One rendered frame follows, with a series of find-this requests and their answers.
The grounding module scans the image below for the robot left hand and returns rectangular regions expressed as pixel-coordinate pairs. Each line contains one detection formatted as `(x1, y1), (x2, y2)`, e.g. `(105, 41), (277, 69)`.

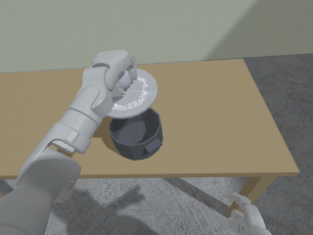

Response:
(91, 49), (138, 97)

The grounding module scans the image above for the knob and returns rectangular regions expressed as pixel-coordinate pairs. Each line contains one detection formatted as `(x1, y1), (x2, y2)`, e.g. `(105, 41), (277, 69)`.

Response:
(118, 72), (132, 90)

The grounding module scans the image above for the lid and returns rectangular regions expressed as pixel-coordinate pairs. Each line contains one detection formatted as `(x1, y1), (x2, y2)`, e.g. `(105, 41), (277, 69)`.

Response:
(107, 69), (158, 119)

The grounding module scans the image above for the table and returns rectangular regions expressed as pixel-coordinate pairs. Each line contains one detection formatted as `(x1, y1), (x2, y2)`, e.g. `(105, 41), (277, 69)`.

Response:
(0, 59), (300, 217)

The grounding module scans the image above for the left robot forearm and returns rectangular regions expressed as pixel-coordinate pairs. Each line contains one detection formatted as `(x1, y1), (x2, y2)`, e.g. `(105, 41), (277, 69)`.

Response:
(16, 60), (119, 186)

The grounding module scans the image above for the left robot upper arm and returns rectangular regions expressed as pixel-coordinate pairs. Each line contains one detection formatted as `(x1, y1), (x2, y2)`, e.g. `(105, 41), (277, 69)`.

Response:
(0, 146), (81, 235)

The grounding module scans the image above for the robot right hand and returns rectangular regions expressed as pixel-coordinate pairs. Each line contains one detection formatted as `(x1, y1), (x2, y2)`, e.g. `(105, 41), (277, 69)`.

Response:
(228, 192), (266, 235)

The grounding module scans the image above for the pot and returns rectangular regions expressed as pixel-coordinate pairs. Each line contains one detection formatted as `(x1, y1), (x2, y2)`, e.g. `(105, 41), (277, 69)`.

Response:
(110, 108), (163, 161)

